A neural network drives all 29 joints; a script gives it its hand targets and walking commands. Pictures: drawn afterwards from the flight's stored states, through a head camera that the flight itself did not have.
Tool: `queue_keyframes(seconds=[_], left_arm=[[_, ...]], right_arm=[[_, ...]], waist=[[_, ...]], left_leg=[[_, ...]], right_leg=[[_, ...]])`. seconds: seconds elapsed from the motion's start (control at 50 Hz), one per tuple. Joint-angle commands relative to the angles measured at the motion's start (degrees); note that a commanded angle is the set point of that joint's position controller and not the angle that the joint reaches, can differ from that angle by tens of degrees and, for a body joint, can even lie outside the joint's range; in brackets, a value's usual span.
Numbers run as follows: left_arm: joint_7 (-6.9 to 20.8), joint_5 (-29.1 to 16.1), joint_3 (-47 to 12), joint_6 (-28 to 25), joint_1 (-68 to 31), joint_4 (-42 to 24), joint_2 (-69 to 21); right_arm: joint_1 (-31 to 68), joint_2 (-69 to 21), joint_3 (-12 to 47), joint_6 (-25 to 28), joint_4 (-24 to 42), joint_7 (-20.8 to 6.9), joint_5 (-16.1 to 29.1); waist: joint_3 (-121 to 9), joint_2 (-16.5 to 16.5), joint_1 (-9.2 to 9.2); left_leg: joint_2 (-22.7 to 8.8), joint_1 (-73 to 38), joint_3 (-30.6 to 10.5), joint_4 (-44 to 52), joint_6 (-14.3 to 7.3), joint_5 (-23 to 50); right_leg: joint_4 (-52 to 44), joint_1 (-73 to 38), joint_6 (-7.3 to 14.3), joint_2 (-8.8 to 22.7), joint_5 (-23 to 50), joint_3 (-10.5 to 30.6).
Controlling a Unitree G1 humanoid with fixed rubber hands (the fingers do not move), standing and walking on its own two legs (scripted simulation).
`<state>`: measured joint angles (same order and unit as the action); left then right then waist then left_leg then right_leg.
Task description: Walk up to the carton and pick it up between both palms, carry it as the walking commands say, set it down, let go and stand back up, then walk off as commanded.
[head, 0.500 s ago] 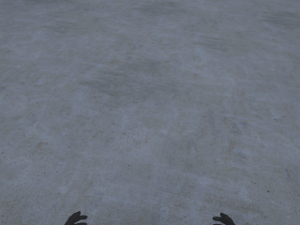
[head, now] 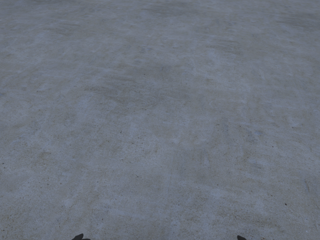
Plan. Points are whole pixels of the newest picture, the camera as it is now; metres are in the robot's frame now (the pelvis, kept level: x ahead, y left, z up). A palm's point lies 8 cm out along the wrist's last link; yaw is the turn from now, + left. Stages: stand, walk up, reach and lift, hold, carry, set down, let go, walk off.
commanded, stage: stand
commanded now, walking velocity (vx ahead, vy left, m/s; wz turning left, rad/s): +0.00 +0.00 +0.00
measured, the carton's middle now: out of the picture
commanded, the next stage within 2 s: walk up in 0.58 s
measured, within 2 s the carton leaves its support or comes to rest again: neither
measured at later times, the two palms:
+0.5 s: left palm out of the picture +0.06 +0.23 -0.12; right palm out of the picture +0.06 -0.23 -0.12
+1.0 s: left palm out of the picture +0.00 +0.27 -0.12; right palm out of the picture +0.10 -0.25 -0.12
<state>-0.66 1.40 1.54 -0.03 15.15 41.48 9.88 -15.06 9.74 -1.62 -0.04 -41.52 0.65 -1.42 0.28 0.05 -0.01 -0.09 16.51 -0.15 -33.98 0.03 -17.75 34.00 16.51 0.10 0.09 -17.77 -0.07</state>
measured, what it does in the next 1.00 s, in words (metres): lifts its left foot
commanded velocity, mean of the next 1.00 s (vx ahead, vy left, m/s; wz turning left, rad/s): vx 0.00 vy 0.00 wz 0.12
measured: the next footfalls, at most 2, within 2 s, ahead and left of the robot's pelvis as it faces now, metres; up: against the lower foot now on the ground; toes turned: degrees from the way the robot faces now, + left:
left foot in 1.14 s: +0.00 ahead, +0.14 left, +0.00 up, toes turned +20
right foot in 1.64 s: +0.06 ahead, -0.08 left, +0.00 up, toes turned +26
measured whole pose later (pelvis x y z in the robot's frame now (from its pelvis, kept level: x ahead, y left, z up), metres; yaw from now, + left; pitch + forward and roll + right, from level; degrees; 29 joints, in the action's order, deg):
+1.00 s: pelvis -0.02 +0.00 +0.00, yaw +10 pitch +3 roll -1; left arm -3.6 2.2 3.4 -0.6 15.0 50.9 13.9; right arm -13.2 13.2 -5.8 -2.3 -48.9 -0.4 -1.7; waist 0.5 -0.6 0.4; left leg -1.7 30.4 3.1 -58.1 1.5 -27.5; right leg 30.9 17.1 -0.2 4.0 -16.0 -8.9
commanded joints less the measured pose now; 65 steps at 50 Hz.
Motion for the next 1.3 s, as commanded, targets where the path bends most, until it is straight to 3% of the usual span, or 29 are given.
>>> queue_keyframes(seconds=[0.0,0.36,0.74,0.76,0.78,0.8,0.82,0.84,0.86,0.88,0.9,0.92,0.94,0.96,1.0,1.04,1.06,1.08,1.1,1.12,1.14,1.16,1.18,1.2,1.22,1.24,1.28], left_arm=[[-0.2,0.0,1.3,-0.8,0.5,-3.0,4.8],[-0.7,-0.2,1.7,-0.9,2.2,2.9,4.9],[-1.3,-0.6,1.7,-0.8,4.3,13.3,4.0],[-2.6,-0.8,3.3,0.4,3.2,13.2,9.9],[-3.3,-0.7,4.7,0.1,0.5,9.4,10.7],[-3.2,-0.2,4.0,0.1,3.2,8.1,8.6],[-3.1,0.2,3.8,0.2,5.2,7.5,7.8],[-3.0,0.5,3.9,0.2,7.6,7.4,8.5],[-2.9,1.1,4.2,-0.1,9.3,7.4,11.1],[-3.0,1.2,4.7,-0.1,9.4,7.6,14.7],[-3.0,0.4,3.8,-0.3,7.6,7.8,12.1],[-2.9,0.5,3.3,-0.8,5.0,7.7,10.6],[-3.1,0.9,3.2,-1.3,1.6,7.1,10.8],[-3.3,1.1,2.9,-1.5,-1.1,6.8,11.2],[-3.2,1.2,2.8,-1.2,-1.9,7.0,11.5],[-2.5,1.3,3.6,-0.6,0.9,8.1,12.9],[-2.1,1.2,4.0,-0.3,1.5,8.5,13.7],[-1.8,0.8,4.2,0.0,1.9,8.6,13.8],[-1.3,0.6,4.1,0.3,3.5,8.9,12.5],[-0.6,0.8,3.0,0.4,3.8,6.7,8.2],[-1.2,0.4,1.2,1.1,1.1,2.6,5.4],[-1.3,2.5,1.2,1.9,-0.6,3.4,7.2],[-1.5,0.7,1.3,1.8,-2.0,1.6,7.8],[-1.4,0.9,1.5,1.4,-2.7,2.2,9.0],[-1.3,1.0,2.0,1.7,-2.3,3.0,9.7],[-1.0,1.0,2.5,2.1,-0.8,3.8,9.8],[-0.7,1.3,2.5,2.7,-0.2,4.0,9.3]], right_arm=[[-0.5,4.8,-1.3,0.8,3.0,0.2,0.0],[-2.1,4.9,-1.6,0.9,-2.9,0.7,0.3],[-4.2,4.2,-1.4,0.8,-13.2,1.3,0.6],[0.4,9.9,-2.9,1.0,-8.6,2.5,0.1],[-1.8,10.9,-3.8,0.7,-8.0,1.0,1.2],[-0.5,11.1,-4.1,-0.1,-7.8,0.3,1.0],[0.7,10.2,-4.3,-0.7,-6.6,0.0,0.2],[4.2,8.7,-4.3,-1.2,-5.0,-0.2,-0.3],[7.4,6.1,-4.0,-1.1,-2.4,-0.4,-0.7],[7.2,5.5,-4.1,-1.2,-0.8,-0.4,-0.6],[5.4,5.9,-4.6,-1.5,-2.1,-0.5,-1.3],[2.6,4.6,-4.5,-1.6,-3.6,-0.9,-1.0],[0.3,3.8,-4.3,-1.6,-4.4,-1.2,-0.3],[-0.6,3.5,-4.0,-1.8,-4.5,-1.5,0.0],[-0.4,3.0,-3.3,-2.1,-3.7,-1.9,0.6],[1.0,4.2,-3.3,-2.1,-2.3,-2.0,0.7],[1.0,4.6,-3.3,-1.9,-2.0,-1.9,0.7],[0.4,5.0,-3.3,-1.4,-1.9,-1.8,0.7],[-0.5,6.1,-3.4,-0.6,-2.1,-1.7,0.4],[-1.9,10.8,-4.3,0.3,-1.6,-1.6,0.0],[-6.6,18.4,-6.0,0.3,-2.5,-0.9,-0.5],[-10.2,15.3,-4.8,0.3,-4.2,-0.9,0.1],[-8.3,15.8,-5.2,0.0,-4.8,-0.1,0.7],[-4.6,13.4,-4.6,-0.4,-3.8,-0.1,0.1],[0.4,12.2,-4.0,-0.4,-1.8,0.0,0.0],[1.7,11.9,-3.6,-0.4,-1.5,-0.2,0.0],[1.1,11.8,-3.2,-0.2,-1.2,-0.2,0.3]], waist=[[-1.1,-0.1,0.0],[0.3,-0.1,-0.01],[2.5,-0.1,-0.05],[6.2,-0.7,0.42],[-1.2,-5.5,1.12],[-1.6,-7.4,-0.51],[-1.0,-6.5,-1.47],[0.0,-3.3,-3.5],[0.7,5.1,-4.94],[-1.0,15.9,-4.94],[-0.3,9.3,-2.94],[-1.0,4.4,-0.41],[-1.2,4.0,1.65],[-1.1,5.6,2.24],[-1.4,8.4,0.9],[-2.6,9.5,-0.86],[-3.4,9.4,-0.56],[-3.8,8.3,0.32],[-3.9,3.5,1.23],[-3.8,-9.0,2.2],[-3.1,-19.7,3.45],[-1.4,-8.1,3.15],[-3.9,-12.0,3.7],[-3.0,-9.2,2.47],[-2.1,-8.8,0.71],[-3.3,-8.1,-0.6],[-3.8,-7.4,-0.77]], left_leg=[[-2.8,-0.3,-3.7,6.1,-2.1,7.7],[-3.2,-1.6,-4.2,8.4,-2.3,8.1],[-3.8,-3.9,-4.4,12.1,-2.2,8.9],[-10.9,-0.5,-7.7,6.2,-1.6,33.8],[-9.9,3.9,-14.0,7.8,-3.7,25.3],[-10.5,6.2,-15.8,8.2,-5.5,17.4],[-9.9,10.9,-16.1,8.1,-5.4,9.6],[-6.8,18.6,-12.9,5.0,-3.2,1.6],[-1.8,25.3,-5.1,-4.0,0.4,-2.0],[2.9,27.1,3.6,-21.7,2.0,-11.3],[-1.4,24.7,2.0,-31.9,2.2,-15.0],[-4.1,20.9,0.1,-33.9,1.7,-13.9],[-5.9,17.7,-0.3,-31.4,1.3,-12.1],[-6.1,15.0,0.4,-27.1,1.2,-10.6],[-3.9,9.8,3.7,-16.8,1.4,-9.9],[-1.5,7.1,6.7,-9.8,1.7,-8.0],[-0.6,4.6,7.7,-5.3,1.7,-5.5],[0.3,0.2,8.6,1.6,1.6,-0.5],[-0.9,-5.6,6.3,9.2,1.6,6.6],[-12.7,-12.9,-9.5,15.9,-1.0,14.0],[-26.7,-12.9,-26.2,18.0,-9.4,26.2],[-24.3,-11.8,-23.5,13.3,-11.6,41.3],[-22.8,-10.9,-20.9,12.7,-13.0,34.7],[-18.9,-9.0,-19.1,13.9,-10.7,26.2],[-15.9,-6.1,-16.1,14.5,-9.1,23.7],[-14.4,-4.8,-14.5,14.8,-8.7,25.1],[-12.9,-5.0,-13.1,15.9,-8.4,21.0]], right_leg=[[-6.2,-0.3,2.2,2.9,7.8,3.8],[-8.5,-1.6,2.4,3.3,8.2,4.3],[-12.1,-4.0,2.3,3.9,9.0,4.5],[-2.2,1.0,0.7,3.7,21.3,-0.4],[0.6,-6.4,-0.8,2.4,5.0,-1.0],[1.3,-4.5,-1.0,2.7,-4.2,0.2],[-0.1,-4.9,-0.3,3.5,-8.1,1.6],[-5.2,-8.6,1.0,6.4,-10.6,3.9],[-14.9,-12.0,3.6,14.5,-11.5,10.1],[-21.0,-10.1,10.1,26.7,-1.7,20.8],[-19.7,-5.2,13.6,28.4,13.1,18.4],[-18.2,-2.6,13.0,25.8,18.2,13.3],[-17.0,-0.8,10.8,23.5,18.5,8.8],[-16.2,0.1,9.0,21.1,18.9,4.7],[-14.4,-0.6,7.4,17.5,20.8,-1.2],[-12.1,-4.3,7.2,18.6,23.1,-1.5],[-9.8,-5.0,6.4,18.9,23.0,-2.3],[-6.0,-3.6,4.7,18.1,20.1,-4.4],[0.6,0.0,1.8,16.1,14.5,-7.6],[13.4,11.2,-2.7,10.9,-1.5,-11.2],[21.6,23.5,-4.2,3.5,-20.5,-8.5],[27.8,22.3,-4.8,5.5,-19.8,-3.3],[29.0,22.9,-4.2,5.4,-16.4,-1.9],[29.1,21.6,-3.6,6.6,-10.9,-0.8],[29.9,19.6,-3.3,6.3,-5.6,-1.0],[31.6,17.3,-3.3,5.6,-3.4,-1.6],[31.5,16.3,-3.3,4.8,-0.4,-1.5]])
